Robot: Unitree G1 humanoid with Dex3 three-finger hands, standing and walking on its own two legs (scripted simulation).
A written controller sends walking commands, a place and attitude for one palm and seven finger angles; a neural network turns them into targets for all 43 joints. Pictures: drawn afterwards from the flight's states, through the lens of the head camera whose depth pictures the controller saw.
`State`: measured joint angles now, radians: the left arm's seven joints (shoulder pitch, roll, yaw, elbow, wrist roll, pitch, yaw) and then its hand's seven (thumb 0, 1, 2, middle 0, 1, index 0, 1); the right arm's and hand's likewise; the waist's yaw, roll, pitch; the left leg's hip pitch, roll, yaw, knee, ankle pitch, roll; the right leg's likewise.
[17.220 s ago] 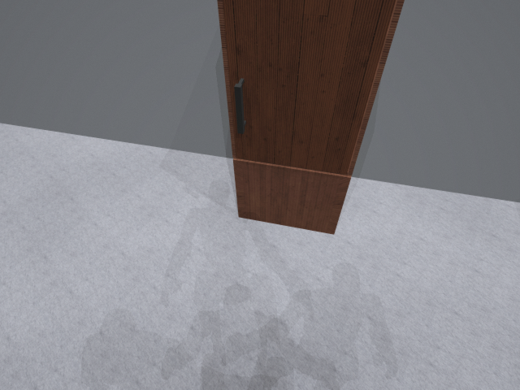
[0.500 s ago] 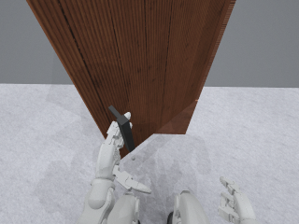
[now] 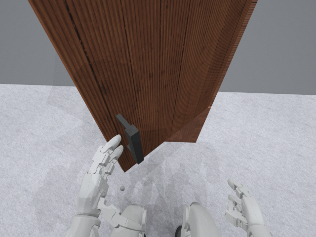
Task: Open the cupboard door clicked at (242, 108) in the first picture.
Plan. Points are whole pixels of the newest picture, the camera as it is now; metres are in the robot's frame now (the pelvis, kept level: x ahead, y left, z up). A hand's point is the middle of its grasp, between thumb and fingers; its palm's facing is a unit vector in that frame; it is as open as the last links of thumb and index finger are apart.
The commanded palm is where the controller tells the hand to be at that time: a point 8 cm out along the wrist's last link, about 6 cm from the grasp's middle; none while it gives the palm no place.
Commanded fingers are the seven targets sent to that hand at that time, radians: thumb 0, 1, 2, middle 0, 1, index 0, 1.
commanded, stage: slide the hand sideways off the handle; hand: left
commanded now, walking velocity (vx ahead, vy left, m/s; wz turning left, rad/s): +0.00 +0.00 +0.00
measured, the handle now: (131, 141) +0.33 +0.09 +0.04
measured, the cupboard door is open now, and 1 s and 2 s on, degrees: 42 42 42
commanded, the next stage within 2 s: draw the hand back to the body in 0.38 s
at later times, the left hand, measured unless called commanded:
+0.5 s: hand (99, 202) +0.20 +0.14 +0.03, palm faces -0.03 -1.00 -0.02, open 16.3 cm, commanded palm +0.17 +0.20 +0.04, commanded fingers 0.00 -0.50 0.30 -0.15 -0.30 -0.15 -0.30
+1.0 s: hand (52, 198) +0.19 +0.18 +0.14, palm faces +0.01 -1.00 -0.07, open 16.1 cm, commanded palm +0.15 +0.24 +0.16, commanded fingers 0.00 -0.25 0.41 -0.16 -0.30 -0.16 -0.30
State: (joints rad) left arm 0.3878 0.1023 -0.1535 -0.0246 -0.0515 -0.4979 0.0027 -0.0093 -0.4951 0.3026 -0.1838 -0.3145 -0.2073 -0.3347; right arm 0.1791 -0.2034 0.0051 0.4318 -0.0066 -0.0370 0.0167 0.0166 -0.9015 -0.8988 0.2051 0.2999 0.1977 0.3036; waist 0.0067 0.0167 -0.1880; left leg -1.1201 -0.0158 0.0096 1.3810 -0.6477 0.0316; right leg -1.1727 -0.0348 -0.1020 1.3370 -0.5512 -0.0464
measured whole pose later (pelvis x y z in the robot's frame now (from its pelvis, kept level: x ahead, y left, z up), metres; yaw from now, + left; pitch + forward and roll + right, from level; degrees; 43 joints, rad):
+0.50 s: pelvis +0.00 -0.01 -0.01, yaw +0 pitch +22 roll -2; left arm 0.51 0.18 0.01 -0.09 -0.20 -0.51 -0.18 -0.01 -0.49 0.30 -0.15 -0.30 -0.15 -0.31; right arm 0.18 -0.22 -0.01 0.45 0.01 -0.08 -0.03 0.02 -0.90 -0.90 0.21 0.30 0.20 0.30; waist 0.01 0.02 -0.20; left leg -1.16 0.00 -0.02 1.44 -0.67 0.01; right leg -1.20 -0.02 -0.14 1.38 -0.57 -0.07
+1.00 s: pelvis +0.01 +0.00 +0.06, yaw +1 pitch +13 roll -3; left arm 0.64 0.25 0.11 -0.28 -0.26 -0.34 -0.20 -0.01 -0.46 0.32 -0.15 -0.30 -0.15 -0.30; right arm 0.28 -0.23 0.01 0.41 0.05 -0.07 -0.07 0.02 -0.90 -0.90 0.21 0.30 0.20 0.30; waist 0.00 0.05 -0.18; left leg -0.77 0.00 -0.03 1.11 -0.56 0.03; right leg -0.80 -0.01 -0.13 1.04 -0.46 -0.04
